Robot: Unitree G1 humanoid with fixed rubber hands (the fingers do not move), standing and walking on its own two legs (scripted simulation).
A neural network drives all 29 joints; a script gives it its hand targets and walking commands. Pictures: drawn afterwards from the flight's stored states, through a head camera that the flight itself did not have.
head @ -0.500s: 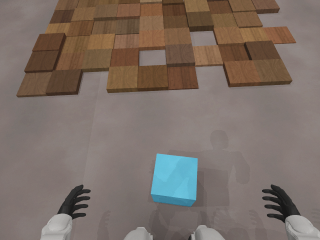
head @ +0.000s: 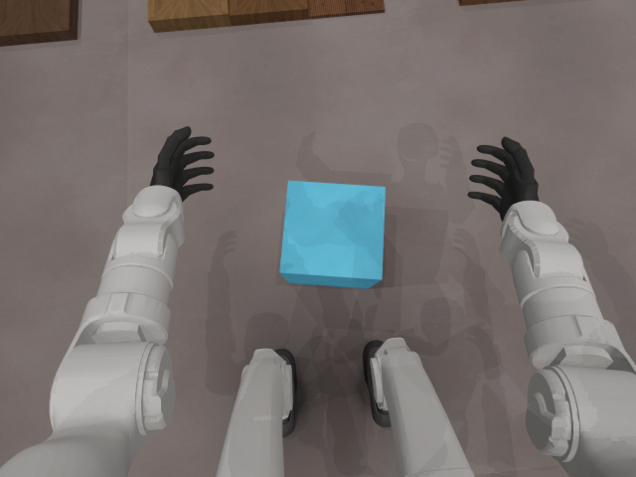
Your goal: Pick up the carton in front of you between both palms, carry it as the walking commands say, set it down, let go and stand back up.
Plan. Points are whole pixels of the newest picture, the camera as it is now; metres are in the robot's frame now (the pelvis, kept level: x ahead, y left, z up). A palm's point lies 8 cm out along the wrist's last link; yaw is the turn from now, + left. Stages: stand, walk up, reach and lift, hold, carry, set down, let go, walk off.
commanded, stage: reach and lift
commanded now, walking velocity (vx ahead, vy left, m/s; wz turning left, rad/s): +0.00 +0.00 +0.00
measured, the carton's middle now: (332, 240) +0.48 -0.03 -0.53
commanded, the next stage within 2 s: none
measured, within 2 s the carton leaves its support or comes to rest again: leaves its support in 1.86 s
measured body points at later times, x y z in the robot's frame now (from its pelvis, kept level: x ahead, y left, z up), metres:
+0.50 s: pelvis +0.02 +0.00 -0.10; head +0.34 +0.01 +0.22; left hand +0.52 +0.16 -0.26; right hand +0.47 -0.23 -0.25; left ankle +0.09 +0.12 -0.62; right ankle +0.09 -0.13 -0.62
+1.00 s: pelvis -0.04 +0.00 -0.27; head +0.33 +0.00 -0.01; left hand +0.52 +0.15 -0.46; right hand +0.47 -0.22 -0.45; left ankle +0.08 +0.12 -0.62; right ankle +0.09 -0.13 -0.62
